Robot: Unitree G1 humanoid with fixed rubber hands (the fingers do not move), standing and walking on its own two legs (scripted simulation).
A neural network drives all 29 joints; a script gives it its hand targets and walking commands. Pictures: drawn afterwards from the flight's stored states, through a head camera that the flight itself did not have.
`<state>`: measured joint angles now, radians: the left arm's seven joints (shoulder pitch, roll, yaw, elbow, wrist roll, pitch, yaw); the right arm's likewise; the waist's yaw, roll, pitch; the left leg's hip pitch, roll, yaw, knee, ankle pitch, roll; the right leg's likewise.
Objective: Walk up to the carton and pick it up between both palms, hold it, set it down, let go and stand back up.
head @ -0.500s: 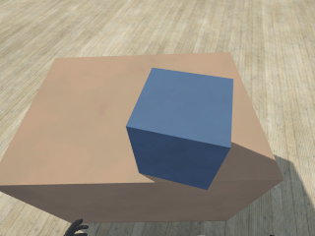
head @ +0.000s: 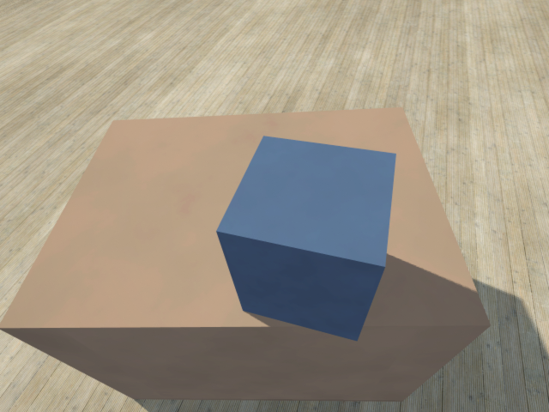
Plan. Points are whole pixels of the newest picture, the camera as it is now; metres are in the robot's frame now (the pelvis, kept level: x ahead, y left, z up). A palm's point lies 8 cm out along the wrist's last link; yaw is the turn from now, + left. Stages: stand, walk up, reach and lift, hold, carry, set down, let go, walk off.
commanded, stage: walk up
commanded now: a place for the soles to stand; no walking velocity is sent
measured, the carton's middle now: (311, 240) +0.39 -0.02 +0.01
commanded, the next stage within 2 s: reach and lift in 0.46 s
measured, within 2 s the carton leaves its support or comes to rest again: neither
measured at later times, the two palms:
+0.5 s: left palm out of the picture +0.07 +0.27 -0.12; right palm out of the picture +0.05 -0.29 -0.13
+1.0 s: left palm out of the picture +0.13 +0.27 -0.10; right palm out of the picture +0.10 -0.26 -0.10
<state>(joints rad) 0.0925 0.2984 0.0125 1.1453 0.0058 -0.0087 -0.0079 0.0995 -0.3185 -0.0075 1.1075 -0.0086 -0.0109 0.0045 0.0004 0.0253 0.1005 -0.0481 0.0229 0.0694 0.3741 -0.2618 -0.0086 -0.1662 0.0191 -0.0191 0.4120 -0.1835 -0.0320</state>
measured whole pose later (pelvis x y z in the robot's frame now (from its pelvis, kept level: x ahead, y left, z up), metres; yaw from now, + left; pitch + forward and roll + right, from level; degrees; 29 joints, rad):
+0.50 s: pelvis -0.01 -0.01 +0.00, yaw +0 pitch -2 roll +0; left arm 0.10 0.30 0.02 1.09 0.00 0.03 -0.01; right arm 0.13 -0.32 -0.03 1.12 -0.03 -0.02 0.01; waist -0.01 0.01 0.06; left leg -0.09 0.04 0.06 0.39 -0.26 -0.02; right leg -0.19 0.03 -0.03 0.38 -0.16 -0.04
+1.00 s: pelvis -0.01 +0.01 -0.02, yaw +0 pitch -6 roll -1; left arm 0.21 0.26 0.07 0.35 0.05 0.48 0.00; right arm 0.21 -0.25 -0.10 0.66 -0.02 -0.02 0.03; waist -0.02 -0.02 0.17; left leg -0.13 0.05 0.07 0.61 -0.37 0.00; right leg -0.21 0.02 -0.04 0.57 -0.25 -0.02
